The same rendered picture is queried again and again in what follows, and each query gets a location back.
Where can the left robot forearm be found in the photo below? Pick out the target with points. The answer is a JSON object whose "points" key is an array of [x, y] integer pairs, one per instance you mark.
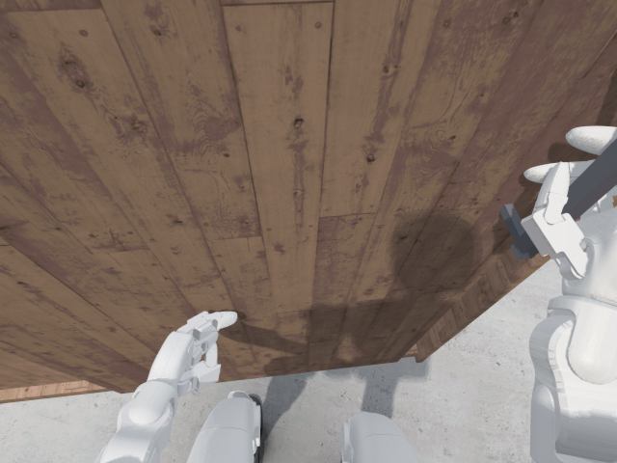
{"points": [[144, 425]]}

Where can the handle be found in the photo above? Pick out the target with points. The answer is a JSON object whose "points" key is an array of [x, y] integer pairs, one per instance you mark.
{"points": [[599, 178]]}

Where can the right robot thigh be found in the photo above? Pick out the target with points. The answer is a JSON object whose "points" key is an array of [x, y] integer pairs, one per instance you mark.
{"points": [[374, 438]]}

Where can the robot thigh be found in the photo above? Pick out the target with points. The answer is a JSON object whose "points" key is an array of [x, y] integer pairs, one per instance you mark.
{"points": [[230, 433], [374, 438]]}

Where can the right robot hand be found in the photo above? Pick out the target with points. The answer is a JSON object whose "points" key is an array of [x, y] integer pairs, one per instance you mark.
{"points": [[593, 273]]}

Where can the right robot forearm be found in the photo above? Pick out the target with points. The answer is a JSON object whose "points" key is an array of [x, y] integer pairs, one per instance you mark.
{"points": [[574, 400]]}

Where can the wardrobe door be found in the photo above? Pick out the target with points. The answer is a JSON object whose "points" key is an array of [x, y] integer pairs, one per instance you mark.
{"points": [[331, 170], [17, 372]]}

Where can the left robot thigh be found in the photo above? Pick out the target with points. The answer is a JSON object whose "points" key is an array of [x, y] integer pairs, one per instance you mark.
{"points": [[230, 433]]}

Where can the left robot hand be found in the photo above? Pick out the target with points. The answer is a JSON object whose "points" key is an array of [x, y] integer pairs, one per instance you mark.
{"points": [[182, 350]]}

